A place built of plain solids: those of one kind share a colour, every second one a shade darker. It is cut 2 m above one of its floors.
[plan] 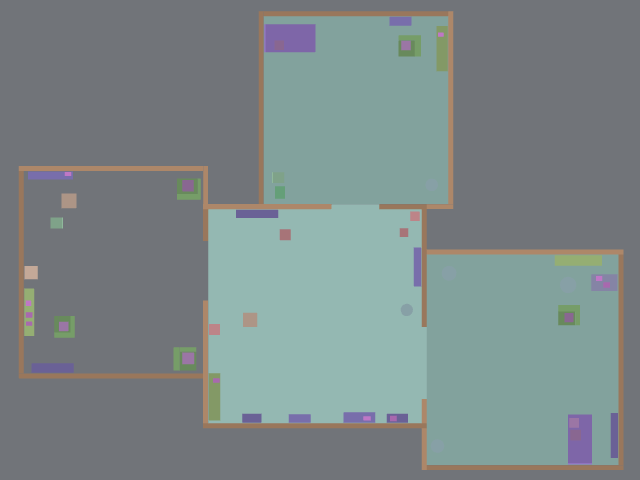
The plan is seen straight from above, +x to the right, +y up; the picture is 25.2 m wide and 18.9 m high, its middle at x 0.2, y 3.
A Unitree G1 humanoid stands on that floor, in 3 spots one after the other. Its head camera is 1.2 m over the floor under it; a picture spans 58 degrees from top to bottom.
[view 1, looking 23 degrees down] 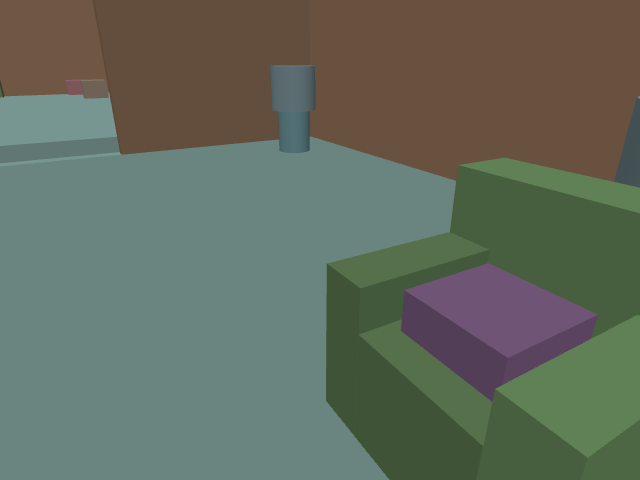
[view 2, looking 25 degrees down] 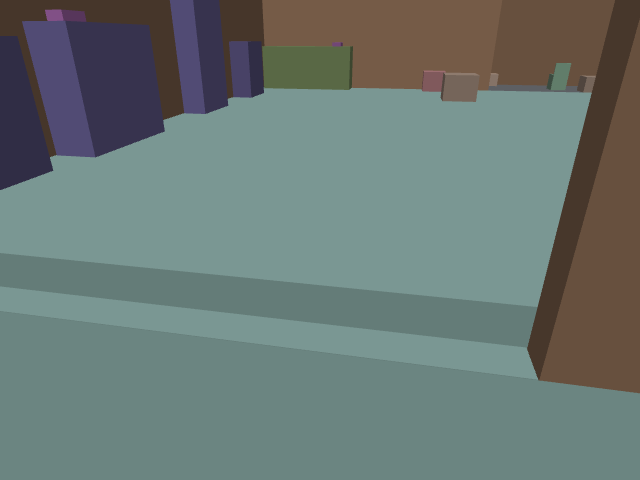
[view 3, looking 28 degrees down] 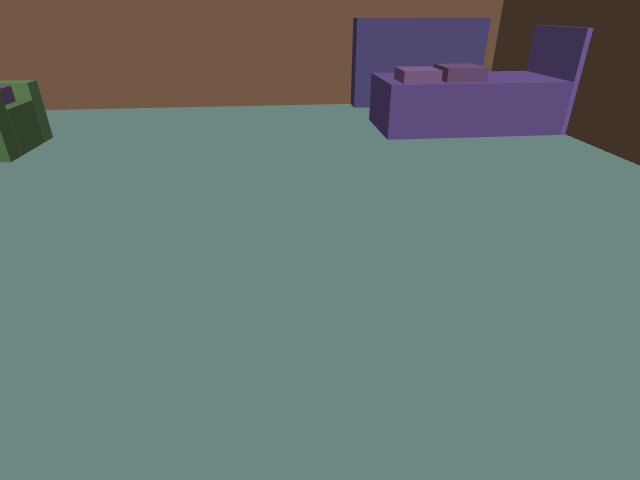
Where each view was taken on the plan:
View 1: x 10.67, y -1.01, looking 150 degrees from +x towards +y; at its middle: floor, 3.07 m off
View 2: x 5.83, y -1.01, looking -169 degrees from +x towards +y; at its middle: floor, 2.36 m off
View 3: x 5.59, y -2.70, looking -6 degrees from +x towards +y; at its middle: floor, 2.56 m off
